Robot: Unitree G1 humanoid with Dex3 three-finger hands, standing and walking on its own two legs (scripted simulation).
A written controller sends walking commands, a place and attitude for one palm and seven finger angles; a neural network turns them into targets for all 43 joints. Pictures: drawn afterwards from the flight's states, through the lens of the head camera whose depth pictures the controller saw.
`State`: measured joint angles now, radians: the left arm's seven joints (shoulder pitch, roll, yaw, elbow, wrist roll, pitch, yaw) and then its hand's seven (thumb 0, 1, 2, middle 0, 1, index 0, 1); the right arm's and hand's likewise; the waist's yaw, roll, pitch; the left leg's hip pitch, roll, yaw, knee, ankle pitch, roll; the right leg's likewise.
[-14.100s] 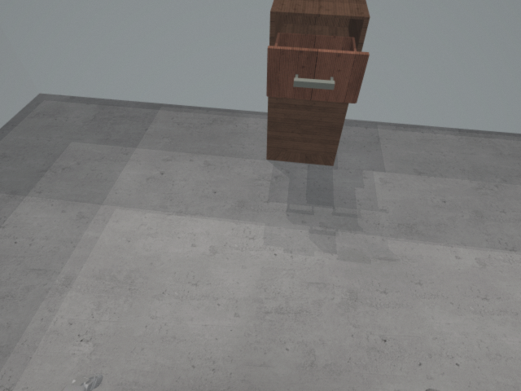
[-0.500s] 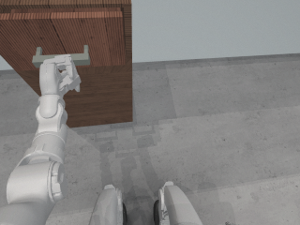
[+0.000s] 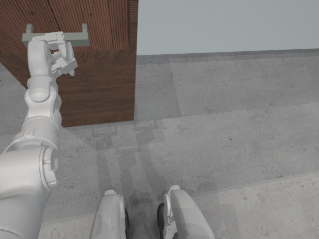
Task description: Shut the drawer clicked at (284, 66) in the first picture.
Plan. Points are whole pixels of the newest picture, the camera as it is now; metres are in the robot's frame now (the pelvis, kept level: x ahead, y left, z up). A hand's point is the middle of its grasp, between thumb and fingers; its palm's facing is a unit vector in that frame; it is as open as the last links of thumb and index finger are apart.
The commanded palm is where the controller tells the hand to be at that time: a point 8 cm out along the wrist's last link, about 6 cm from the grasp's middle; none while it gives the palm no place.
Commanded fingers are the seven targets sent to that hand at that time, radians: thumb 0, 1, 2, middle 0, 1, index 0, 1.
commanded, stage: pull the fist back off the drawer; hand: left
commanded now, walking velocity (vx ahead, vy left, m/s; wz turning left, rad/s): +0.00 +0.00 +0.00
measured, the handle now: (57, 33) +0.60 +0.20 +0.04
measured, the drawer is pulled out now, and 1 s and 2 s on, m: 0.00 0.00 0.00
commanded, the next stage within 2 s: draw the hand back to the body in 0.76 s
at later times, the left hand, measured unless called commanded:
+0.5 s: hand (74, 59) +0.53 +0.16 +0.04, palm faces +0.08 -1.00 -0.03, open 3.1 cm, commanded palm +0.50 +0.18 +0.05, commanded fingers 0.00 0.90 0.90 -1.40 -1.60 -1.40 -1.60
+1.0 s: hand (72, 68) +0.49 +0.15 +0.07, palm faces +0.06 -1.00 -0.03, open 3.3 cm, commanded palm +0.43 +0.20 +0.08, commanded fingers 0.00 0.90 0.90 -1.40 -1.60 -1.40 -1.60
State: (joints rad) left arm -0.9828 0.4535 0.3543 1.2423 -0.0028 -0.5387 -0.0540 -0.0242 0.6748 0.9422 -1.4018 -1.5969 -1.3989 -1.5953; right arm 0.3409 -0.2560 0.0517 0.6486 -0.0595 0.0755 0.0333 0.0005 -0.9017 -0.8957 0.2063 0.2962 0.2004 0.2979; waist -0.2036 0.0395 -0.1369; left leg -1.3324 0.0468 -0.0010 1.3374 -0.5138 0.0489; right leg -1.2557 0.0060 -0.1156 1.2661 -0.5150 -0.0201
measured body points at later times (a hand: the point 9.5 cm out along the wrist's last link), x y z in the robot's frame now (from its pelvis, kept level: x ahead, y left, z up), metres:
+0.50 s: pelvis -0.01 +0.00 +0.00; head +0.16 +0.03 +0.41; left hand +0.52 +0.21 +0.05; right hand -0.01 -0.26 -0.11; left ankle +0.05 +0.09 -0.61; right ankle +0.04 -0.12 -0.61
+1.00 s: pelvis +0.04 +0.00 +0.03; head +0.18 +0.01 +0.46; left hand +0.48 +0.21 +0.07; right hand +0.11 -0.26 -0.09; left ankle +0.05 +0.09 -0.61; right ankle +0.04 -0.12 -0.61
